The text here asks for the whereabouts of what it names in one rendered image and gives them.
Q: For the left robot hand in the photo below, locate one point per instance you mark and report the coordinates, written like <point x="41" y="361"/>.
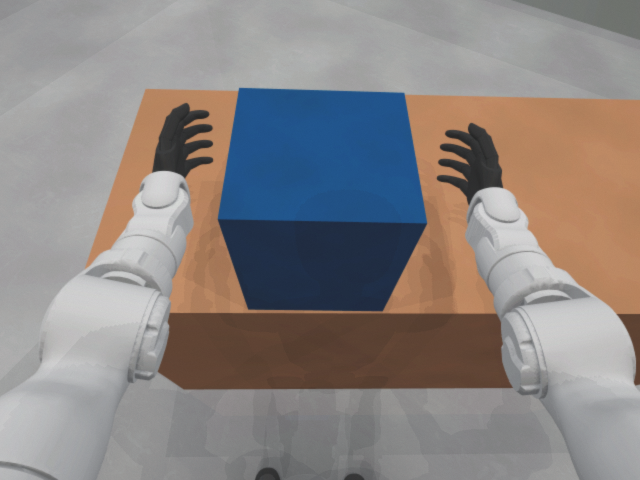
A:
<point x="171" y="151"/>

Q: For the robot right upper arm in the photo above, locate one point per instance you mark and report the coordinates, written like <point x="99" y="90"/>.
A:
<point x="573" y="356"/>

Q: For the left robot forearm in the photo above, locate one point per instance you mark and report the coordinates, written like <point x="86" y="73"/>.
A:
<point x="150" y="249"/>

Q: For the carton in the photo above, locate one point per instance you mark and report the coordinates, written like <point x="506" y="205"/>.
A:
<point x="321" y="205"/>

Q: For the pedestal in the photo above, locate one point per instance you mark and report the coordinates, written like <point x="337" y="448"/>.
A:
<point x="572" y="164"/>

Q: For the right robot forearm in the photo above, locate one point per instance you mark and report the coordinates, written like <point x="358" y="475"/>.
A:
<point x="515" y="269"/>

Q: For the robot left upper arm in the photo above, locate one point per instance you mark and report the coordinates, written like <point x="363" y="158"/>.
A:
<point x="103" y="335"/>

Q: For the right robot hand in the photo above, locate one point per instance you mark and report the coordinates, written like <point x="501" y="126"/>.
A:
<point x="484" y="170"/>

